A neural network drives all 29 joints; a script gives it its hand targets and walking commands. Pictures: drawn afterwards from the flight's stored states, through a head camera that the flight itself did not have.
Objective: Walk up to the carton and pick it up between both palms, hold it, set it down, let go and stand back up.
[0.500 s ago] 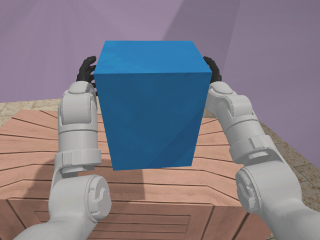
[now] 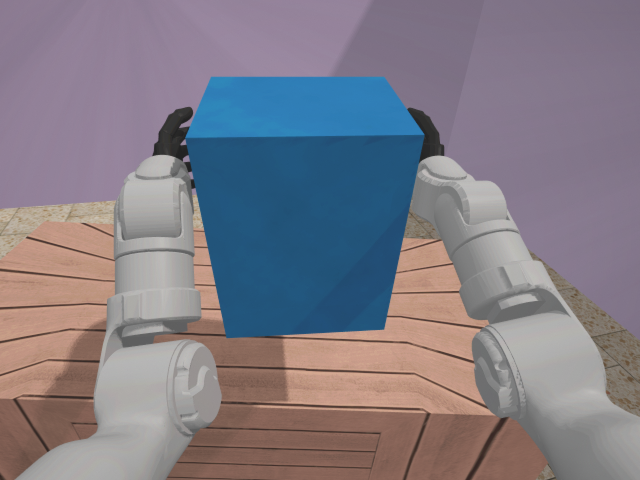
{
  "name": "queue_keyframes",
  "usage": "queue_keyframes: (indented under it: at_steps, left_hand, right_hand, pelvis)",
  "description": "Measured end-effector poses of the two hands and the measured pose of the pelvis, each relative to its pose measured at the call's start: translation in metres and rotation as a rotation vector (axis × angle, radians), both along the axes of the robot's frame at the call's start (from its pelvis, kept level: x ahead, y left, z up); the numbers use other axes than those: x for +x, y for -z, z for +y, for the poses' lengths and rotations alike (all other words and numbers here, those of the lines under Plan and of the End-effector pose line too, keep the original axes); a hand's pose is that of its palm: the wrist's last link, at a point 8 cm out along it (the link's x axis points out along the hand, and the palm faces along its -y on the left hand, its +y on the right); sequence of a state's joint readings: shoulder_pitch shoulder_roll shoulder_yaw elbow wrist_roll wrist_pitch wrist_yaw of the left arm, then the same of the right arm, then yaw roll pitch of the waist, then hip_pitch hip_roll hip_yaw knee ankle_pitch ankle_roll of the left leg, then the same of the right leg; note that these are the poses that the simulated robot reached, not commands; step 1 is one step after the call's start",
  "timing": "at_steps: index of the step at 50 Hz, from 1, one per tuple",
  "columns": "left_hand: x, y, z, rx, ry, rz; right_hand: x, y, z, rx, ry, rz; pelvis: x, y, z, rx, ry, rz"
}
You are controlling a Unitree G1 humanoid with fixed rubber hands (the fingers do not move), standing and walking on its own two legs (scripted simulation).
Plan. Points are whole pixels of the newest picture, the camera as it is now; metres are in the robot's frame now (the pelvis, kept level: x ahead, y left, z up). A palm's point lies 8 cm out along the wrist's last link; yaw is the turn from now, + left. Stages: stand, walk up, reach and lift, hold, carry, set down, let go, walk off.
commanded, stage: hold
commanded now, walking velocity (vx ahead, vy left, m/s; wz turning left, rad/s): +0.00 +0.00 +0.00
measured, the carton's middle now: (303, 211) +0.37 +0.01 +0.23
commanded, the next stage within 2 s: none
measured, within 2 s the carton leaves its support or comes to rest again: neither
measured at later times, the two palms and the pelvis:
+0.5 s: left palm (172, 173) +0.37 +0.16 +0.28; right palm (426, 172) +0.37 -0.13 +0.29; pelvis +0.00 +0.00 +0.00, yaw +0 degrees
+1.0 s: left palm (173, 170) +0.37 +0.16 +0.29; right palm (428, 170) +0.37 -0.13 +0.29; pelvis +0.00 +0.00 +0.00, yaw +0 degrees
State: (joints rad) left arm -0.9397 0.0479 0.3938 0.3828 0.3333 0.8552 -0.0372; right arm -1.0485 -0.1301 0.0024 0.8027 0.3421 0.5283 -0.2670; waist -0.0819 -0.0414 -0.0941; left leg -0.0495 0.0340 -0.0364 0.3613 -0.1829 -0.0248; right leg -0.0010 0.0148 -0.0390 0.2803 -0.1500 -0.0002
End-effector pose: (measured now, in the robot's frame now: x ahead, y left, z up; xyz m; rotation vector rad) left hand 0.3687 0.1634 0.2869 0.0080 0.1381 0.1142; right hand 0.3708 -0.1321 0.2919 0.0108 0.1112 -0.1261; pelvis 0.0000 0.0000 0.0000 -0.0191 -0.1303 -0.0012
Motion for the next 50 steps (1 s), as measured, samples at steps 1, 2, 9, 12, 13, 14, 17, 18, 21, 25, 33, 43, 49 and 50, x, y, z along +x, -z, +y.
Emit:
queue_keyframes:
  at_steps: [1, 2, 9, 12, 13, 14, 17, 18, 21, 25, 33, 43, 49, 50]
  left_hand:
    - [0.0001, 0.0001, 0.0000, 0.000, 0.000, 0.000]
    - [0.0003, 0.0003, 0.0001, -0.001, 0.000, 0.000]
    - [0.0008, 0.0015, 0.0004, -0.004, 0.000, 0.000]
    - [0.0014, 0.0020, 0.0003, -0.004, 0.001, 0.001]
    - [0.0015, 0.0020, 0.0003, -0.003, 0.001, 0.001]
    - [0.0016, 0.0020, 0.0002, -0.003, 0.001, 0.000]
    - [0.0019, 0.0019, 0.0001, -0.003, 0.001, -0.002]
    - [0.0019, 0.0019, 0.0000, -0.003, 0.001, -0.003]
    - [0.0016, 0.0020, -0.0002, -0.004, 0.001, -0.006]
    - [0.0013, 0.0026, -0.0006, -0.005, 0.001, -0.004]
    - [0.0008, 0.0013, -0.0014, -0.005, 0.001, -0.007]
    - [0.0006, -0.0011, -0.0020, -0.006, 0.002, -0.009]
    - [0.0002, -0.0018, -0.0022, -0.007, 0.003, -0.010]
    - [0.0002, -0.0018, -0.0022, -0.007, 0.004, -0.009]
  right_hand:
    - [0.0002, 0.0001, 0.0000, 0.000, 0.000, 0.001]
    - [0.0003, 0.0001, 0.0001, -0.001, 0.000, 0.001]
    - [0.0009, 0.0010, 0.0003, -0.001, 0.000, 0.003]
    - [0.0013, 0.0015, 0.0002, 0.000, 0.001, 0.005]
    - [0.0014, 0.0016, 0.0002, 0.000, 0.001, 0.004]
    - [0.0015, 0.0016, 0.0002, -0.001, 0.001, 0.004]
    - [0.0018, 0.0016, 0.0001, 0.000, 0.000, 0.002]
    - [0.0018, 0.0016, 0.0000, 0.000, 0.001, 0.002]
    - [0.0015, 0.0018, -0.0002, -0.002, 0.000, 0.000]
    - [0.0011, 0.0026, -0.0007, 0.000, 0.001, 0.002]
    - [0.0005, 0.0023, -0.0015, 0.004, 0.002, 0.002]
    - [0.0001, 0.0003, -0.0022, 0.003, 0.002, 0.002]
    - [-0.0007, -0.0005, -0.0023, 0.001, 0.003, 0.003]
    - [-0.0007, -0.0005, -0.0024, 0.002, 0.004, 0.003]
  pelvis:
    - [0.0001, 0.0000, -0.0001, 0.000, 0.000, 0.000]
    - [0.0003, 0.0000, -0.0001, 0.000, 0.000, 0.001]
    - [0.0014, 0.0001, -0.0001, -0.001, -0.001, 0.001]
    - [0.0019, 0.0001, 0.0000, -0.001, -0.001, 0.001]
    - [0.0021, 0.0001, 0.0001, -0.001, -0.001, 0.001]
    - [0.0023, 0.0001, 0.0001, -0.001, -0.001, 0.001]
    - [0.0028, 0.0001, 0.0003, -0.001, -0.001, 0.001]
    - [0.0030, 0.0001, 0.0004, -0.001, -0.001, 0.001]
    - [0.0036, 0.0001, 0.0006, -0.001, 0.000, 0.000]
    - [0.0039, 0.0002, 0.0009, -0.001, 0.001, -0.002]
    - [0.0039, 0.0002, 0.0008, -0.001, 0.002, -0.001]
    - [0.0034, 0.0002, -0.0001, 0.000, 0.004, 0.000]
    - [0.0032, 0.0002, -0.0004, 0.000, 0.003, 0.000]
    - [0.0032, 0.0002, -0.0005, 0.000, 0.003, 0.000]
